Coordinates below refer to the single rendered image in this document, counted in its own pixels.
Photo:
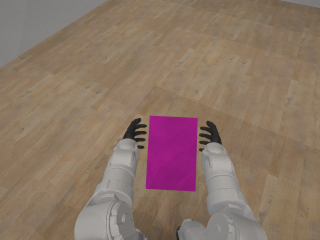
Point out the robot left upper arm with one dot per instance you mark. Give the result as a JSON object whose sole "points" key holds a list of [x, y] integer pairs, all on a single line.
{"points": [[112, 220]]}

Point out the robot left hand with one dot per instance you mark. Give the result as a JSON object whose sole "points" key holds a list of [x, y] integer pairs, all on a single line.
{"points": [[131, 133]]}

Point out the right robot thigh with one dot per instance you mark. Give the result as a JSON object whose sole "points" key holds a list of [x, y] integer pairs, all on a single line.
{"points": [[192, 230]]}

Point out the robot left forearm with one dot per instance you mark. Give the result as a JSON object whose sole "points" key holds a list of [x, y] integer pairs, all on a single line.
{"points": [[119, 175]]}

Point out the right robot shin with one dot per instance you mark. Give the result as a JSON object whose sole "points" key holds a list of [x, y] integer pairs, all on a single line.
{"points": [[186, 220]]}

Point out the carton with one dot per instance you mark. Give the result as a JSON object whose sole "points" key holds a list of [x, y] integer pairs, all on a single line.
{"points": [[172, 153]]}

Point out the robot right upper arm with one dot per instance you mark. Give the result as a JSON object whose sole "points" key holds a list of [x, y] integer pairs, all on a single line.
{"points": [[226, 225]]}

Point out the robot right hand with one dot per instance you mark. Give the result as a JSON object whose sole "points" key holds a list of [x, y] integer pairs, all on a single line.
{"points": [[214, 137]]}

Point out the robot right forearm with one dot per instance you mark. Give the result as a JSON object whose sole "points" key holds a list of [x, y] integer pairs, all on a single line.
{"points": [[222, 184]]}

